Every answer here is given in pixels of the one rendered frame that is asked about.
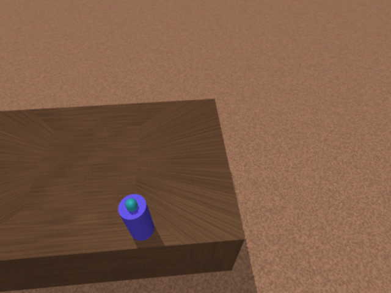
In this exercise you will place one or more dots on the bottle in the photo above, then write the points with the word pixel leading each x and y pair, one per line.
pixel 134 212

